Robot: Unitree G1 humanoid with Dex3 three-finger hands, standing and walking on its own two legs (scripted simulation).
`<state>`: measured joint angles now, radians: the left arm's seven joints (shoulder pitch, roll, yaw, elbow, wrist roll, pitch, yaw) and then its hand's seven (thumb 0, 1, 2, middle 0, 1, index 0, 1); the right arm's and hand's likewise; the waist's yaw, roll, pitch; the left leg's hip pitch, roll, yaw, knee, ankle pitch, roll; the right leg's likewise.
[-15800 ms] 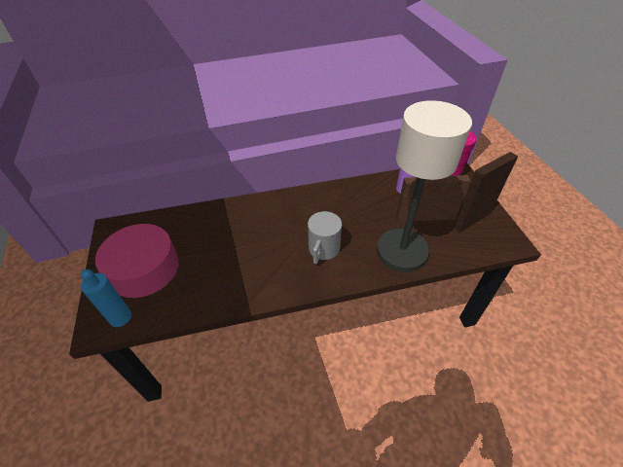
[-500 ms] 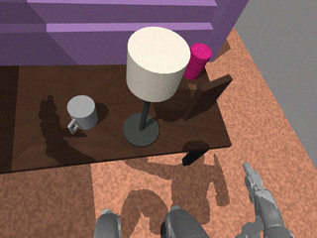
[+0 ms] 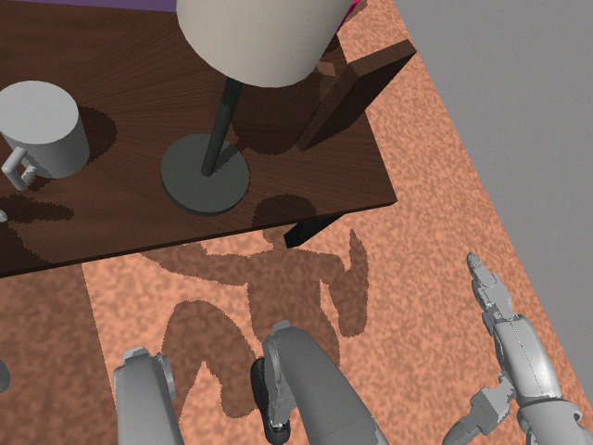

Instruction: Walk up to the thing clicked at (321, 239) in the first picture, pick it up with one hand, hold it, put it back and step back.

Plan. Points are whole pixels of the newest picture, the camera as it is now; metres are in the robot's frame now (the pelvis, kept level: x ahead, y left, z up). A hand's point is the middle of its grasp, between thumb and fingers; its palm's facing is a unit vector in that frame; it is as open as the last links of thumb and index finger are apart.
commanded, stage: close in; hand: left
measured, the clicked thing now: (39, 143) +0.54 +0.23 -0.12
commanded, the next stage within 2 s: close in 0.64 s
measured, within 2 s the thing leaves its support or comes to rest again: neither
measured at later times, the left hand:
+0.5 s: hand (29, 143) +0.53 +0.23 -0.10, palm faces +0.26 -0.97 +0.01, open 16.9 cm
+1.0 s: hand (54, 143) +0.53 +0.21 -0.09, palm faces +0.26 -0.96 +0.02, open 16.6 cm
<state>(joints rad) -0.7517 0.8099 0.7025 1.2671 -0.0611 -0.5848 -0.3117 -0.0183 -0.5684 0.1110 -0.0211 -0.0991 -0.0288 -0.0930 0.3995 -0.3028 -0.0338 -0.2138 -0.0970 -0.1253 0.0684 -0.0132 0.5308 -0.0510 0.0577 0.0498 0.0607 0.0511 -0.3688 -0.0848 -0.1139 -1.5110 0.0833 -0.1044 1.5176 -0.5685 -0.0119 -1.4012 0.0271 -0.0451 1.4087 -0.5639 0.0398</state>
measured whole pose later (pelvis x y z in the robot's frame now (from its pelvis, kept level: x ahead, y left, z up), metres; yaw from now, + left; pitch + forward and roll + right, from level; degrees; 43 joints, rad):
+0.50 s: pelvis -0.01 -0.01 -0.05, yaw -1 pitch +35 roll -8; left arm -0.82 0.70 0.60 1.15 0.03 -0.54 -0.06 -0.02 -0.51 0.10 -0.13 -0.14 -0.15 -0.12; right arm 0.47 -0.31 -0.09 -0.41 -0.09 -0.03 0.12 -0.01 0.51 -0.05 0.06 0.05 0.06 0.05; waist -0.42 -0.04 -0.15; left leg -1.69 0.08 -0.12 1.68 -0.61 -0.03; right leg -1.59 0.03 -0.05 1.60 -0.62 0.05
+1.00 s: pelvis +0.00 -0.01 -0.04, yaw +0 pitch +34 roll -7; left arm -0.79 0.62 0.56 1.13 0.05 -0.59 0.02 -0.02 -0.60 0.10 -0.29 -0.21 -0.30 -0.20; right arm 0.46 -0.31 -0.11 -0.47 -0.08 -0.02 0.13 -0.01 0.51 -0.05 0.06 0.05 0.06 0.05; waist -0.42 -0.05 -0.15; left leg -1.66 0.07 -0.11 1.67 -0.61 -0.03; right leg -1.56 0.02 -0.04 1.59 -0.63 0.05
